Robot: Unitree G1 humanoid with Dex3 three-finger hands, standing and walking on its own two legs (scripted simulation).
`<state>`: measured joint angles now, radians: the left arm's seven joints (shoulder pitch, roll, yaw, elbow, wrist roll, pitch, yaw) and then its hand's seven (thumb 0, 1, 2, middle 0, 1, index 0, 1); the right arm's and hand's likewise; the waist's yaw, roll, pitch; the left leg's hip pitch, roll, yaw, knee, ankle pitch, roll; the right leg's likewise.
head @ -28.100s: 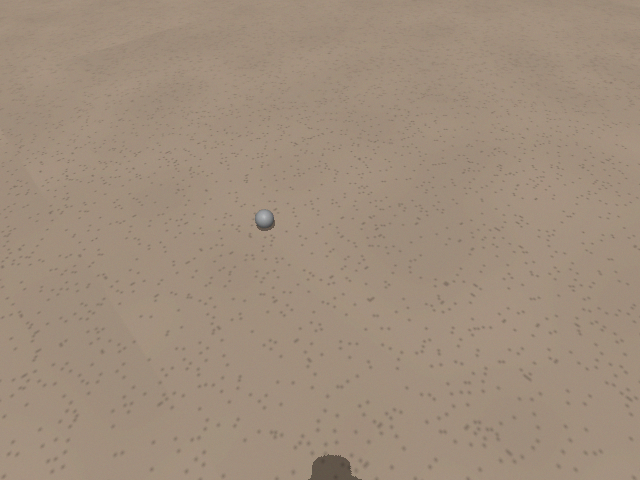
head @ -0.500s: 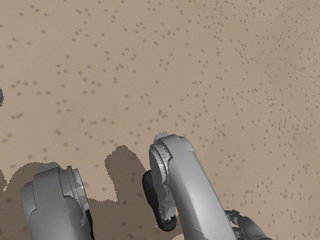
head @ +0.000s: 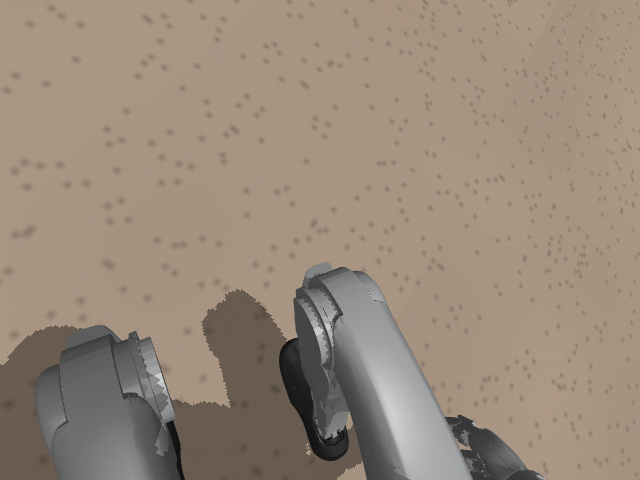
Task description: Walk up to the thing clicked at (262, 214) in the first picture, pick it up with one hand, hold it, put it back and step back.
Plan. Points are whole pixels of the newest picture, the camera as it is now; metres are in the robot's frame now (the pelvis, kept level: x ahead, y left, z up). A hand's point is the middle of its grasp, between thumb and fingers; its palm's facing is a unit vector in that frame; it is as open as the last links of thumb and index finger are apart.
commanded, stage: rise first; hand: left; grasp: from above
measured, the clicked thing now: out of the picture +0.52 +0.34 -0.29
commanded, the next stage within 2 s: none
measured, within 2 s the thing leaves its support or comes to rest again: neither
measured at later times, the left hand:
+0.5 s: hand out of the picture +0.47 +0.38 -0.17, palm faces -0.46 -0.11 -0.88, open 14.3 cm
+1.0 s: hand out of the picture +0.47 +0.37 -0.16, palm faces -0.46 -0.10 -0.88, open 14.3 cm
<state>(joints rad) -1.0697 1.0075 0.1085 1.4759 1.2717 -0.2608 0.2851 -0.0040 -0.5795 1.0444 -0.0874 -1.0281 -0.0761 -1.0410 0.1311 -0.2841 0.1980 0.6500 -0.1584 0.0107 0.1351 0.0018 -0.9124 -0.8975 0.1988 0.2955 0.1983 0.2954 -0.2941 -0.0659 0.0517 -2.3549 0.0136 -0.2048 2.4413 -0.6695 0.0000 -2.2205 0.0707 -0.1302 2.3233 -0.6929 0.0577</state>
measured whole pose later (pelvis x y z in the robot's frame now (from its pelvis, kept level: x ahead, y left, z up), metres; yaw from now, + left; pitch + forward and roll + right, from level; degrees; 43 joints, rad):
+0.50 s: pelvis +0.00 +0.00 +0.00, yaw +0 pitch +32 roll -12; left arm -1.08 1.01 0.10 1.44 1.26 -0.25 0.25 0.00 -0.59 1.05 -0.09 -1.03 -0.08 -1.04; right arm 0.14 -0.28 0.20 0.63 -0.15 0.02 0.13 0.00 -0.91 -0.90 0.20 0.30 0.20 0.30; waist -0.30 -0.06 0.04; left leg -2.36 0.01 -0.20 2.43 -0.66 0.00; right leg -2.22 0.07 -0.13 2.32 -0.69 0.06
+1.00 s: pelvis +0.00 +0.00 +0.00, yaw +0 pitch +32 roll -12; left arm -1.08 1.01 0.10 1.45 1.26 -0.25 0.25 0.00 -0.59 1.06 -0.10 -1.00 -0.08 -1.03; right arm 0.15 -0.29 0.21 0.62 -0.15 0.03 0.12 0.00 -0.91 -0.90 0.20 0.30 0.20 0.30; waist -0.30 -0.06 0.04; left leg -2.36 0.01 -0.20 2.43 -0.65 0.00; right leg -2.23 0.07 -0.13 2.32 -0.68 0.06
